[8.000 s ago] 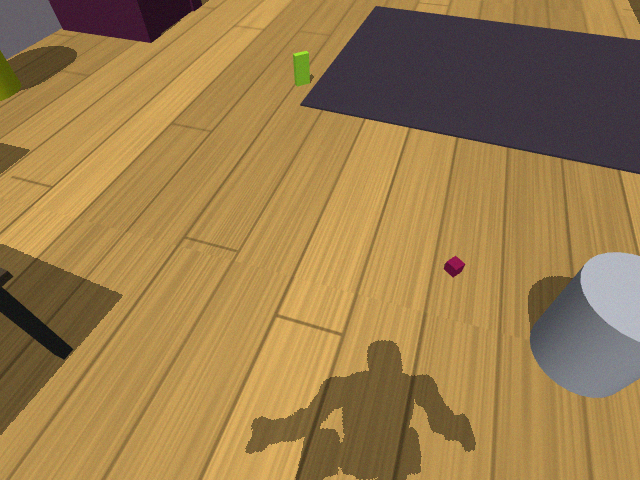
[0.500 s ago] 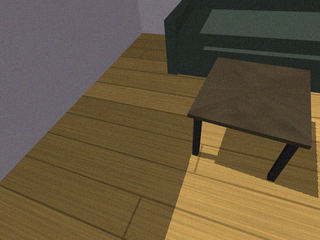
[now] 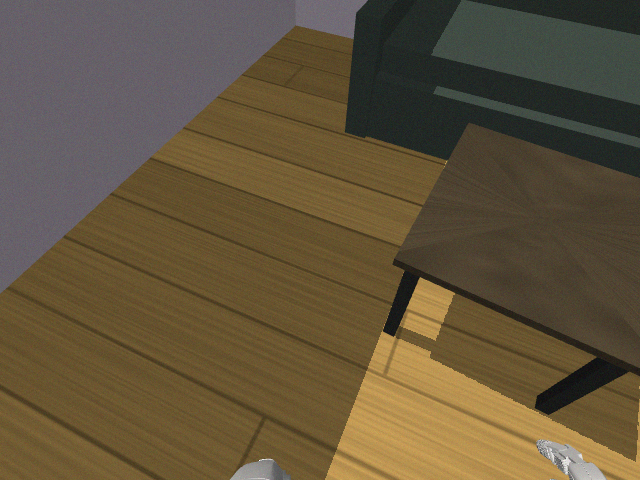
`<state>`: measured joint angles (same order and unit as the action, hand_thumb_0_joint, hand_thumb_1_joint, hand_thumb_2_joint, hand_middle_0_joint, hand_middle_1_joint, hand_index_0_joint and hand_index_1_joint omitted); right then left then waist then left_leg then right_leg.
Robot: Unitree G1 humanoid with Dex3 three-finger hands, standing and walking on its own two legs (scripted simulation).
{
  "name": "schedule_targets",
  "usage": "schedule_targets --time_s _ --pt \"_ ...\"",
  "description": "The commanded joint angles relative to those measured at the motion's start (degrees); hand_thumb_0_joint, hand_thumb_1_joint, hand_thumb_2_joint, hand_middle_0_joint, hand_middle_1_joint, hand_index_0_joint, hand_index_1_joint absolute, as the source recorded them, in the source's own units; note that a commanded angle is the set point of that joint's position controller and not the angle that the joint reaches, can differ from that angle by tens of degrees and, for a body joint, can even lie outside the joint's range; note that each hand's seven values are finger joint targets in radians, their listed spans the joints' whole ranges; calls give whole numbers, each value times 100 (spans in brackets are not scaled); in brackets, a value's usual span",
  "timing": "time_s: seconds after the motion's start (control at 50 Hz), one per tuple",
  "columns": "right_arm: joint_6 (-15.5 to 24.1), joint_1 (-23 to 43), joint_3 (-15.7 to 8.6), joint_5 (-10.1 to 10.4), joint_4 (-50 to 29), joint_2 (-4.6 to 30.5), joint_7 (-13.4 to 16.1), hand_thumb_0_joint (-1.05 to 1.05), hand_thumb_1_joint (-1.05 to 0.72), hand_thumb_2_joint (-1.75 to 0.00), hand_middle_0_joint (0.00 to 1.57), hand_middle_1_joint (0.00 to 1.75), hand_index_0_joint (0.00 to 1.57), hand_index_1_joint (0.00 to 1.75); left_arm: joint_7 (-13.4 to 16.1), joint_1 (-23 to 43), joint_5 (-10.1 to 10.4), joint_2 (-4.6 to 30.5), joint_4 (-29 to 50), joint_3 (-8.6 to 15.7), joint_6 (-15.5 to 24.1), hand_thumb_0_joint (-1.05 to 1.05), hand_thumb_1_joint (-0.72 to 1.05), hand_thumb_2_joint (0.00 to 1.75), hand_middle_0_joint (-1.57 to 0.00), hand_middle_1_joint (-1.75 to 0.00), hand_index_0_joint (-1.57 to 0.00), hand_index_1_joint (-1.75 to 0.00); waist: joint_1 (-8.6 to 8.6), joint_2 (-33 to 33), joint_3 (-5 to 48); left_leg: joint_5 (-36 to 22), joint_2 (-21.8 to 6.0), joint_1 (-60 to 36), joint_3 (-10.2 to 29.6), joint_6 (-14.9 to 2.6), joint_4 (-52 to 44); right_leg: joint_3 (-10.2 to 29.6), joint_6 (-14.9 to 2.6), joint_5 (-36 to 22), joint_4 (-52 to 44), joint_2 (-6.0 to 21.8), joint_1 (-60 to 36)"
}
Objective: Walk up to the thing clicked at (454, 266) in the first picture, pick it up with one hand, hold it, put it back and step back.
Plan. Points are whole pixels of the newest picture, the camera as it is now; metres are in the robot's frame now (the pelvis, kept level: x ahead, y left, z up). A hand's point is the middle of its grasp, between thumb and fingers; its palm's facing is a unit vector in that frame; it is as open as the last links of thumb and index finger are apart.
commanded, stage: walk up
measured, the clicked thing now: out of the picture -1.00 -0.87 -0.73
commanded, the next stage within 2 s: stand in 1.76 s
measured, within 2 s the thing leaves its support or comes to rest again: neither
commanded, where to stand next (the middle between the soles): +0.19 -0.01 m, yaw -3 degrees
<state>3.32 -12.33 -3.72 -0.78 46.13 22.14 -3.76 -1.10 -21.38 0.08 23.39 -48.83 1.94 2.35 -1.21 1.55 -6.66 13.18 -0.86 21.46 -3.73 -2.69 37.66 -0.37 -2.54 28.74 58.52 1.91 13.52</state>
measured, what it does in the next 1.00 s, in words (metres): walks ahead: right foot, then left foot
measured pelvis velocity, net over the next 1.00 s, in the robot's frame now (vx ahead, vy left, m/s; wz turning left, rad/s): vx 0.13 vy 0.00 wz -0.04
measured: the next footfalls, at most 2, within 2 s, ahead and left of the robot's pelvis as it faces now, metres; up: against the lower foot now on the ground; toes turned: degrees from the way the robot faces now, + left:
right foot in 0.34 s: +0.23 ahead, -0.15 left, +0.00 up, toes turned -4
left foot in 0.62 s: +0.16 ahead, +0.12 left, +0.00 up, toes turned -2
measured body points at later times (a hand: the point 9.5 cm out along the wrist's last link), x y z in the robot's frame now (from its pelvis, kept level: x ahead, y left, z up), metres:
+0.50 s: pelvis +0.11 -0.02 +0.00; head +0.15 -0.06 +0.45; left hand +0.21 +0.28 -0.10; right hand +0.17 -0.33 -0.14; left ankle +0.10 +0.10 -0.69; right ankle +0.19 -0.14 -0.72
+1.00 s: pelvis +0.13 +0.00 +0.02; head +0.14 +0.02 +0.47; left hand +0.21 +0.31 -0.12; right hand +0.19 -0.31 -0.10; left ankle +0.12 +0.12 -0.72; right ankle +0.19 -0.14 -0.72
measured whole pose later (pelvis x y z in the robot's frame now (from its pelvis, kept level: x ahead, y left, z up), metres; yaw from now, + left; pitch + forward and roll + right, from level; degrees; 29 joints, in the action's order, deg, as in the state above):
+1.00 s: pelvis +0.13 +0.00 +0.02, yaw -2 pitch -3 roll +0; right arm 0.7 -7.9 0.3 -0.4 62.9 20.5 -0.7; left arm -1.4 -6.7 0.6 21.9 -64.3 0.1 -0.6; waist -1.0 2.1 -3.7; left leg 15.8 0.0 7.7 -0.5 0.0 26.2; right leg -0.6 1.9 6.5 23.8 3.0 14.5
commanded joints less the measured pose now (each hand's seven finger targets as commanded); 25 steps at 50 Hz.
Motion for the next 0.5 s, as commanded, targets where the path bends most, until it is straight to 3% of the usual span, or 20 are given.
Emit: schedule_targets --time_s 0.0,0.02,0.06,0.14,0.16,0.24,0.26,0.28,0.3,0.32,0.34,0.36,0.38,0.4,0.44,0.48 --pt "119 -539 -424 111 -388 1490 218 0 -90 -90 20 30 20 30 61 -474 41 1352 302 402 173 0 90 90 -20 -30 -20 -30 203 -751 261 123 -1705 -1359 2318 -909 -2278 753 -80 -611 911 143 1795" --pt "158 -541 -384 121 -382 1393 221 0 -90 -90 20 30 20 30 20 -569 42 1273 234 399 156 0 90 90 -20 -30 -20 -30 132 -766 197 -562 -1497 -1116 1725 -755 -2227 686 -45 -761 601 225 1604" --pt "214 -497 -363 94 -402 1371 218 0 -90 -90 20 30 20 30 -20 -683 25 1116 158 387 123 0 90 90 -20 -30 -20 -30 71 -917 293 -1300 -1334 -986 1195 -839 -2117 429 89 -1005 382 198 1330" --pt "195 -518 -360 23 -483 1417 220 0 -90 -90 20 30 20 30 -74 -148 -20 1013 333 361 144 0 90 90 -20 -30 -20 -30 206 -1111 26 -821 -1253 -922 816 -1079 -2279 152 282 -1257 -823 335 1520" --pt "168 -495 -345 25 -475 1425 232 0 -90 -90 20 30 20 30 -59 -44 -38 980 335 347 140 0 90 90 -20 -30 -20 -30 201 -1075 -16 -1089 -1242 -874 694 -1080 -2185 60 292 -1332 -1126 349 1436" --pt "35 -341 -216 34 -463 1257 282 0 -90 -90 20 30 20 30 74 33 -42 787 223 319 191 0 90 90 -20 -30 -20 -30 102 -953 337 -3181 -1219 -718 438 -967 -1258 -235 234 -1993 -1873 81 570" --pt "-7 -289 -218 60 -449 1276 300 0 -90 -90 20 30 20 30 111 10 -57 795 149 330 201 0 90 90 -20 -30 -20 -30 66 -841 505 -3097 -1180 -647 406 -882 -949 -274 195 -2183 -2179 17 230" --pt "-51 -205 -201 114 -429 1227 313 0 -90 -90 20 30 20 30 138 -145 -50 792 44 337 227 0 90 90 -20 -30 -20 -30 -72 -622 677 -2560 -1056 -602 386 -683 -566 -249 147 -2695 -2733 -87 -272" --pt "-87 -175 -130 167 -424 1063 318 0 -90 -90 20 30 20 30 172 -268 -74 965 -25 370 271 0 90 90 -20 -30 -20 -30 -183 -188 914 -2026 -752 -633 203 -454 93 -192 75 -3091 -3184 -69 -670" --pt "-100 -305 -37 220 -414 787 322 0 -90 -90 20 30 20 30 204 -317 -93 1255 -29 437 314 0 90 90 -20 -30 -20 -30 -237 569 1208 -806 -432 -384 30 -196 836 333 -83 -4079 -3319 446 -1090" --pt "-147 -635 81 223 -362 516 327 0 -90 -90 20 30 20 30 234 -148 -83 1484 91 481 316 0 90 90 -20 -30 -20 -30 -139 1248 1413 1394 106 233 23 57 1458 2084 -594 -4580 -3555 1666 -1352" --pt "-285 -862 36 163 -160 747 397 0 -90 -90 20 30 20 30 229 234 -43 1440 233 382 282 0 90 90 -20 -30 -20 -30 71 619 1155 2172 88 -28 616 79 1596 2421 -972 -3860 -3615 1950 -640" --pt "-323 -726 -51 142 -101 988 441 0 -90 -90 20 30 20 30 252 531 -28 1509 232 389 216 0 90 90 -20 -30 -20 -30 32 895 1032 2467 -13 29 525 21 1599 2593 -1273 -3242 -3642 1997 -470" --pt "-343 -547 -63 126 12 1056 444 0 -90 -90 20 30 20 30 254 588 -41 1395 200 361 182 0 90 90 -20 -30 -20 -30 19 811 894 2460 -115 44 716 60 1554 2340 -1152 -2848 -3732 1780 -233" --pt "-354 -589 -69 172 242 1122 412 0 -90 -90 20 30 20 30 262 857 -67 1300 200 296 138 0 90 90 -20 -30 -20 -30 96 903 930 2113 -97 -102 690 120 1309 1784 -877 -2267 -3743 1463 -62" --pt "-381 -619 -59 151 397 1084 404 0 -90 -90 20 30 20 30 261 1046 -130 1322 184 304 99 0 90 90 -20 -30 -20 -30 106 1059 1048 1564 -88 -194 602 189 967 1561 -774 -1880 -3721 1324 -55"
